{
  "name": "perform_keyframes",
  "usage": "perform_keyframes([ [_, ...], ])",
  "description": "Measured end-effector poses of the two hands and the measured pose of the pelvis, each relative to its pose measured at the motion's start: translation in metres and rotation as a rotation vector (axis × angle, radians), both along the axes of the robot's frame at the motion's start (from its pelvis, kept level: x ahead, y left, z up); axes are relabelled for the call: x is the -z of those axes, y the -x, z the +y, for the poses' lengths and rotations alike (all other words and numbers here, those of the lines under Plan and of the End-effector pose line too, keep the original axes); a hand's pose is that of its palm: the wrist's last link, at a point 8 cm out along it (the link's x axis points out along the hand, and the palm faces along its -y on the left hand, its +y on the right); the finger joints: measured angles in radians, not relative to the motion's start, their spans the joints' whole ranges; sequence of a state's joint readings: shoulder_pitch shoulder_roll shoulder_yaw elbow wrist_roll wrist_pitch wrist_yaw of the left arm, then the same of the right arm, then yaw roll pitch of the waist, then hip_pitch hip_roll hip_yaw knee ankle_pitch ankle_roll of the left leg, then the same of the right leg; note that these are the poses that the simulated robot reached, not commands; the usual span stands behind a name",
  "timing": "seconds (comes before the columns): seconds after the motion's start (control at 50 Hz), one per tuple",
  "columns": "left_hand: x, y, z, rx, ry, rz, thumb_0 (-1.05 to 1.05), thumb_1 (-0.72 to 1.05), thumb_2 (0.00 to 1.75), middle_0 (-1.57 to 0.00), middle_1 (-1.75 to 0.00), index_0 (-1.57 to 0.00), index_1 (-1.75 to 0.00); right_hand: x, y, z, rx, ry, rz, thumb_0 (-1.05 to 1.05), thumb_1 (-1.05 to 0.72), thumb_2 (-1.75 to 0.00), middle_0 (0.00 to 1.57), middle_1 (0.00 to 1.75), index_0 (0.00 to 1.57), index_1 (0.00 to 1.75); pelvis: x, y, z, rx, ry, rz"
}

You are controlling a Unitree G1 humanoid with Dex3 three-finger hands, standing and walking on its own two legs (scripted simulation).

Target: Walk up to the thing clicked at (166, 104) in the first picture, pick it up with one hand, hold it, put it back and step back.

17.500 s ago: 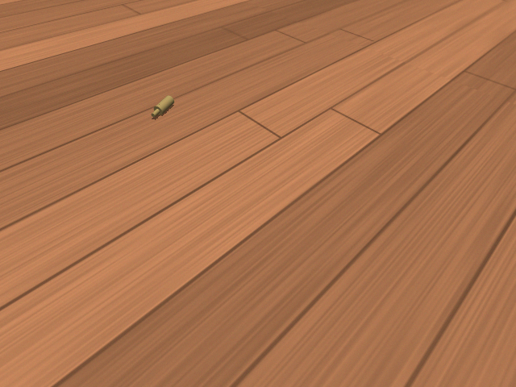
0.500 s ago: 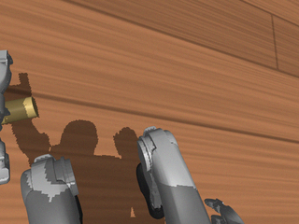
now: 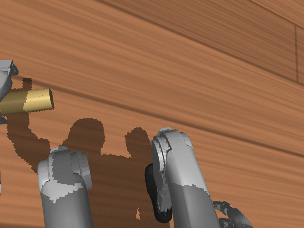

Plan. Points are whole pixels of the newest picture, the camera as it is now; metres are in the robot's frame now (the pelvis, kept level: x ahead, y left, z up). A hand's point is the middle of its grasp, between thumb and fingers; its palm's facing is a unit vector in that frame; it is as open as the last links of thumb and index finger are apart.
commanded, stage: rest palm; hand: left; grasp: from above
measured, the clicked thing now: (13, 102) +0.48 +0.31 -0.29
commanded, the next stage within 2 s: close in 1.10 s
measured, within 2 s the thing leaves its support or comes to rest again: neither
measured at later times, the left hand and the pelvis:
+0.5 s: hand (14, 99) +0.47 +0.29 -0.23, palm faces -0.47 -0.08 -0.88, open 14.1 cm; pelvis +0.00 +0.00 -0.01, yaw -3 degrees
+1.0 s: hand (17, 100) +0.47 +0.29 -0.25, palm faces -0.44 -0.10 -0.89, open 14.0 cm; pelvis +0.00 +0.01 -0.02, yaw -5 degrees
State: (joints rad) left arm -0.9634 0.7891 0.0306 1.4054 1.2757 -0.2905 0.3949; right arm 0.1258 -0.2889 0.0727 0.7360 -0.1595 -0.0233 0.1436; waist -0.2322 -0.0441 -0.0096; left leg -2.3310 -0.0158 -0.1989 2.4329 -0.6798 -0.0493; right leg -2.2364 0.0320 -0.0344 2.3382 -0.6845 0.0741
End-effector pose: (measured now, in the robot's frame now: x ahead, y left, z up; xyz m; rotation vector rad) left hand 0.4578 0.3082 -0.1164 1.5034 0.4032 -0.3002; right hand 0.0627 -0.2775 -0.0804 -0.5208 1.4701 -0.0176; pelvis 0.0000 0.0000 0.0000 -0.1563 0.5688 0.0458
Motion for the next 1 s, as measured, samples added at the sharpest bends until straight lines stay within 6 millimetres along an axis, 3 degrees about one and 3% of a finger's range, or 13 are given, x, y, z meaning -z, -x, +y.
perform_keyframes([
  [0.08,0.0,-0.013,-0.01,-0.006,0.001,-0.022,0.0,-0.49,1.03,-0.11,-1.05,-0.11,-1.04,-0.006,-0.01,0.0,-0.016,0.019,-0.055,0.0,-0.91,-0.89,0.21,0.3,0.2,0.3,0.0,0.001,0.002,0.003,0.009,0.001],
  [0.16,0.005,-0.021,-0.017,-0.027,-0.007,-0.017,0.0,-0.49,1.02,-0.11,-1.06,-0.11,-1.04,-0.01,-0.007,0.003,-0.014,0.02,-0.077,0.0,-0.91,-0.89,0.21,0.3,0.2,0.3,0.001,0.001,0.004,0.008,0.016,0.0],
  [0.42,0.043,-0.018,-0.02,-0.062,-0.005,0.053,0.0,-0.51,0.98,-0.09,-1.01,-0.09,-1.0,-0.003,0.047,0.02,0.027,-0.033,0.043,0.0,-0.9,-0.89,0.21,0.3,0.2,0.3,0.011,0.001,0.004,0.024,0.02,-0.017],
  [0.54,0.055,-0.02,-0.018,-0.058,0.002,0.038,0.0,-0.52,0.99,-0.09,-0.99,-0.08,-0.98,-0.002,0.058,0.024,0.014,-0.044,0.089,0.0,-0.9,-0.89,0.21,0.3,0.2,0.3,0.016,-0.001,0.003,0.033,0.029,-0.028],
  [0.82,0.069,-0.024,-0.023,-0.064,0.018,0.003,0.0,-0.51,1.02,-0.1,-0.98,-0.08,-0.98,-0.007,0.037,0.022,-0.081,-0.049,0.048,0.0,-0.89,-0.89,0.21,0.3,0.2,0.3,0.02,-0.003,0.006,0.047,0.051,-0.049],
  [1.0,0.075,-0.02,-0.016,-0.093,0.009,0.013,0.0,-0.5,1.02,-0.11,-0.98,-0.09,-0.98,-0.008,0.029,0.021,-0.115,-0.048,0.026,0.0,-0.9,-0.9,0.21,0.3,0.2,0.3,0.022,-0.002,0.008,0.051,0.061,-0.06],
])
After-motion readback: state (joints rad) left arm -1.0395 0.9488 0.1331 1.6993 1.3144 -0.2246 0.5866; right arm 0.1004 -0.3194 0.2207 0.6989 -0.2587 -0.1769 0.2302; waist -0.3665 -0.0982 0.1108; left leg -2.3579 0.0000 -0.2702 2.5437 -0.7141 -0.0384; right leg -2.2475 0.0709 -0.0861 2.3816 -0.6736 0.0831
